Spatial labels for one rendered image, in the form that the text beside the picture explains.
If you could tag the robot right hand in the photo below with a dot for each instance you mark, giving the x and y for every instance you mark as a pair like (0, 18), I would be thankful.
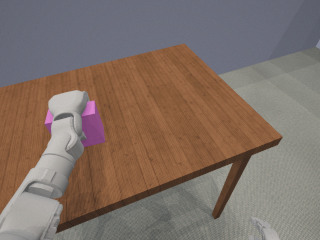
(265, 230)

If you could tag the sponge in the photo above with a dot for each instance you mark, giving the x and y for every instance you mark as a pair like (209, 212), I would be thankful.
(92, 125)

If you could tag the left robot forearm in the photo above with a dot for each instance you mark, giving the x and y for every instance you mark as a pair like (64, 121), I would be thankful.
(49, 178)

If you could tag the table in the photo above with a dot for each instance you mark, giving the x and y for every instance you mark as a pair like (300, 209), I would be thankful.
(167, 117)

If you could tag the robot left upper arm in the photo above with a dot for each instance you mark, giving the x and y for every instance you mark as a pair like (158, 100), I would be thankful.
(32, 217)

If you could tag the robot left hand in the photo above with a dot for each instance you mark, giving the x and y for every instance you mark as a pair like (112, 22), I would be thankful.
(73, 101)

